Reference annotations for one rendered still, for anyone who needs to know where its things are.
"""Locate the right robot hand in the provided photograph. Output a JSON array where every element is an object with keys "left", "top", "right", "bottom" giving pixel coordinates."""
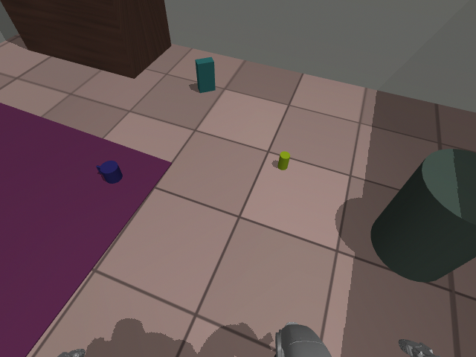
[{"left": 399, "top": 339, "right": 441, "bottom": 357}]

